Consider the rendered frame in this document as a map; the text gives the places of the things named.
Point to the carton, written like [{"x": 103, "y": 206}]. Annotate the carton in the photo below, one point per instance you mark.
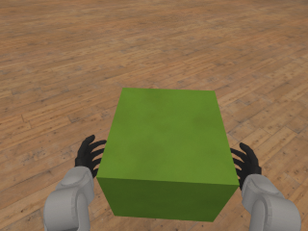
[{"x": 167, "y": 156}]

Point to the left robot forearm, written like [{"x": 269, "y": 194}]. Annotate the left robot forearm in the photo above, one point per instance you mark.
[{"x": 67, "y": 207}]

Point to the right robot hand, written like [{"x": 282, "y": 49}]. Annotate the right robot hand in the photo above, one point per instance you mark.
[{"x": 250, "y": 164}]

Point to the right robot forearm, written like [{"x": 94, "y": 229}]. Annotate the right robot forearm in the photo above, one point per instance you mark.
[{"x": 269, "y": 209}]

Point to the left robot hand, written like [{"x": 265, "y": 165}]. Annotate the left robot hand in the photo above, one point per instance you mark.
[{"x": 85, "y": 155}]

